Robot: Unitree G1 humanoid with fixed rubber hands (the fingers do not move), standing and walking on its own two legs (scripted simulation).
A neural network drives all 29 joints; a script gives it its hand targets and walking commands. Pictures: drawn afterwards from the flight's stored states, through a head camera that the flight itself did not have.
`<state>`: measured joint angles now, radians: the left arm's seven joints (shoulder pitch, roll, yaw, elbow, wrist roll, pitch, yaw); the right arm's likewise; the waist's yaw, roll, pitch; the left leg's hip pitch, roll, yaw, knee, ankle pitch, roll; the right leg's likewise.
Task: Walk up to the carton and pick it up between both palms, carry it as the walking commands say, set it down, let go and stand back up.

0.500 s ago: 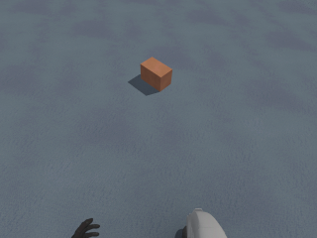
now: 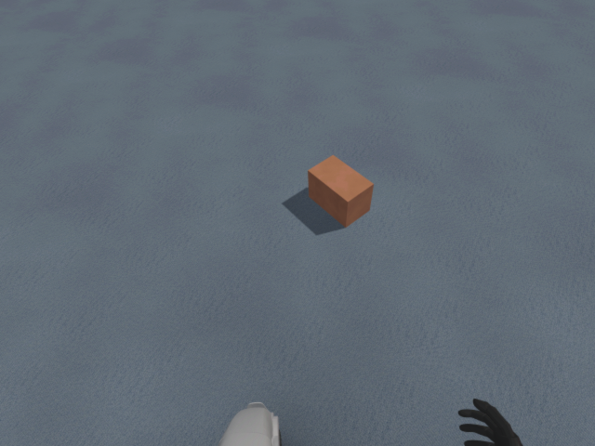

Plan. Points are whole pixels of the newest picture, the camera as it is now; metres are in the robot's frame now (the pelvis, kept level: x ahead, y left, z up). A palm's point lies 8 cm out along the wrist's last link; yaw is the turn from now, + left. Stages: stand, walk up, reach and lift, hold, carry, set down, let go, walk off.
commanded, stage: walk up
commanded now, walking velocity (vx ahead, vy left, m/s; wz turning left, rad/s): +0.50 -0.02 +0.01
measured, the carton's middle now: (339, 190) +1.18 -0.03 -0.70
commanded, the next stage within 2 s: none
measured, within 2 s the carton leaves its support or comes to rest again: neither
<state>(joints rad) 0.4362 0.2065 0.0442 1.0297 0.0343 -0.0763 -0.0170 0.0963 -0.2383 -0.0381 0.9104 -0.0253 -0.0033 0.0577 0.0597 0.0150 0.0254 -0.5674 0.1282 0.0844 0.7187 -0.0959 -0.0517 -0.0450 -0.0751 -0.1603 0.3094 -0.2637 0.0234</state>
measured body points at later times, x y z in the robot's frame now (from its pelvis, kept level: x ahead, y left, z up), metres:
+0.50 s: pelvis +0.26 +0.02 +0.00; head +0.29 +0.05 +0.45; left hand +0.40 +0.24 -0.15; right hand +0.15 -0.21 -0.12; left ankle +0.17 +0.14 -0.75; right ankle +0.39 -0.15 -0.69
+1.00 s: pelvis +0.51 -0.04 +0.00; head +0.54 -0.07 +0.45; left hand +0.43 +0.20 -0.12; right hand +0.64 -0.28 -0.15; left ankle +0.62 +0.12 -0.67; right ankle +0.46 -0.14 -0.75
